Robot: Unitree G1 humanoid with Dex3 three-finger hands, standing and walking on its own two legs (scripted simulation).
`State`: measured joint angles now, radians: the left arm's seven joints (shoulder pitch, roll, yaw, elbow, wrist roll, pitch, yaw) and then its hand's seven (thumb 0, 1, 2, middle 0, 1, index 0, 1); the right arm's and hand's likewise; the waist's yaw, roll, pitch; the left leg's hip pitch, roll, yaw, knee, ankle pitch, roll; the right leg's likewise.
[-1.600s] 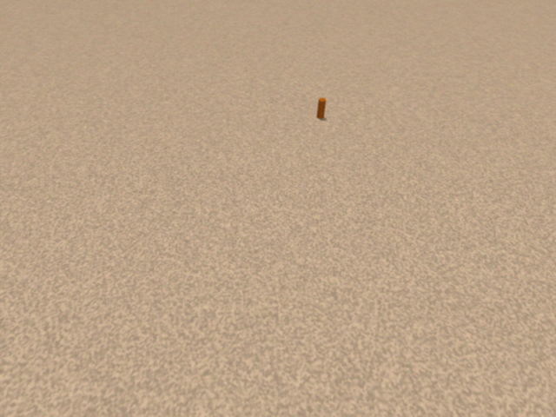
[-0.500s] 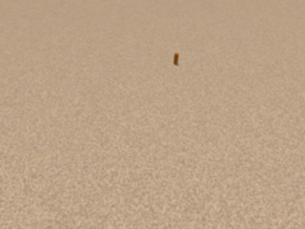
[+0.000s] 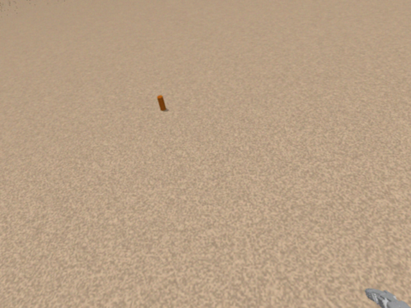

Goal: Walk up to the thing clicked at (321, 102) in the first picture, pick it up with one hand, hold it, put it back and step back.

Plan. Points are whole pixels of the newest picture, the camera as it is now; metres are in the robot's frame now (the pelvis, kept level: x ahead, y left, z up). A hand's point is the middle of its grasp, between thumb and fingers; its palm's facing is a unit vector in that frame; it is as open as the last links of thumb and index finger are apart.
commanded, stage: walk up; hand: left
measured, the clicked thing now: (161, 103) +1.93 +0.63 -0.69
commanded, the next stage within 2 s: none
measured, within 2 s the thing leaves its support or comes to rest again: neither
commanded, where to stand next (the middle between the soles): +1.60 +0.93 m, yaw -72 degrees
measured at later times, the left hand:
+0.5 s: hand (105, 179) +0.54 +0.39 -0.10, palm faces -0.37 -0.76 -0.53, open 7.4 cm
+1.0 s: hand (125, 131) +0.82 +0.42 -0.13, palm faces -0.47 -0.68 -0.56, open 7.4 cm
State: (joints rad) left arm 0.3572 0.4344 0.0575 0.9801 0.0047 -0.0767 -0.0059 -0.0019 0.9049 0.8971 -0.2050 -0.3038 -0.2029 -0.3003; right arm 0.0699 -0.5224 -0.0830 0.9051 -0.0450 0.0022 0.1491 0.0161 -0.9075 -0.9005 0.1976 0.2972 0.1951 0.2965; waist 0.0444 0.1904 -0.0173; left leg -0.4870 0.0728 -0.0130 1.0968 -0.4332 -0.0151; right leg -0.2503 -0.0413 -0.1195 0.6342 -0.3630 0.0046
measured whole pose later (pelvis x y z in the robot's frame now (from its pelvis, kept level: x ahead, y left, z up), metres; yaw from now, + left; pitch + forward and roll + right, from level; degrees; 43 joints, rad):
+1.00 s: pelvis +0.63 +0.17 -0.02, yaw -32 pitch +0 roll -3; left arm 0.37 0.44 0.03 0.88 0.04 -0.09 0.07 0.00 0.89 0.90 -0.22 -0.31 -0.21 -0.30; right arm 0.12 -0.49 -0.11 0.67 -0.05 0.05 0.16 0.01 -0.90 -0.90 0.20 0.30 0.20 0.30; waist 0.01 0.13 0.04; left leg -0.63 0.16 -0.07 0.91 -0.25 0.00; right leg -0.33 -0.13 0.01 0.74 -0.42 0.02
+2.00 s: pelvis +1.04 +0.40 -0.03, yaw -51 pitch +0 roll -1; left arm 0.31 0.42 0.05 0.83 0.02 -0.08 0.11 0.00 0.90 0.90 -0.21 -0.30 -0.21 -0.30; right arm 0.29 -0.45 -0.11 0.68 -0.08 0.09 0.06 0.01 -0.90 -0.90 0.20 0.30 0.20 0.30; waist -0.07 0.10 0.12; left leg -0.46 0.00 0.08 1.00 -0.47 0.04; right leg -0.50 0.03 -0.12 0.78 -0.28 -0.07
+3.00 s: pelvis +1.35 +0.77 -0.05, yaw -61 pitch -2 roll +0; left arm 0.28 0.51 0.08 0.82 0.05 -0.04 0.11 0.00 0.89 0.90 -0.22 -0.31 -0.21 -0.30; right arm 0.21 -0.50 -0.14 0.67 -0.07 0.10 0.08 0.01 -0.90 -0.90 0.20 0.30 0.20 0.30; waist 0.00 0.06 0.13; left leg -0.47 0.07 -0.02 1.01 -0.54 -0.04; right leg -0.65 -0.14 0.17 0.95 -0.39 -0.03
